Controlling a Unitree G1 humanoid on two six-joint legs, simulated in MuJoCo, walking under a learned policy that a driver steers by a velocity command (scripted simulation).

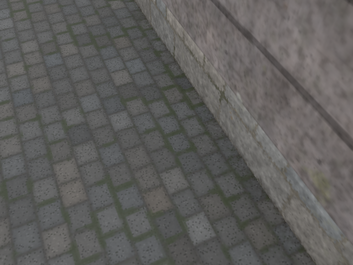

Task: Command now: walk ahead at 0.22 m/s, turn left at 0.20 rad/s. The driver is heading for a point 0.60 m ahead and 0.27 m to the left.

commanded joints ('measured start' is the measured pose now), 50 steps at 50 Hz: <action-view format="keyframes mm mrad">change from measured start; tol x32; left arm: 1 142 130 23 -8 30 11 45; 50 197 159 99 -134 9 19 71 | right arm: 1 -42 -82 -27 -133 -7 30 -42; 50 -346 -211 -96 -563 -18 75 23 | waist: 1 32 112 -115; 13 50 -105 -75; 17 15 406 -352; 50 183 -110 14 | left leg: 1 -267 114 -46 -231 341 -26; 6 110 68 31 -1023 752 -83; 14 110 65 62 -1246 634 52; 17 764 413 -546 -1349 1555 412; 31 269 151 -399 -1493 537 208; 36 333 125 -465 -1471 619 210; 40 -146 -175 -132 -1027 150 67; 50 -261 50 -32 -849 596 -17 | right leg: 1 194 -448 340 -142 396 -262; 14 248 -287 17 79 334 -58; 18 -432 12 164 971 -538 73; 38 220 9 131 -7 -102 13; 41 320 -457 666 -238 -300 -241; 50 368 -272 183 -279 -128 -102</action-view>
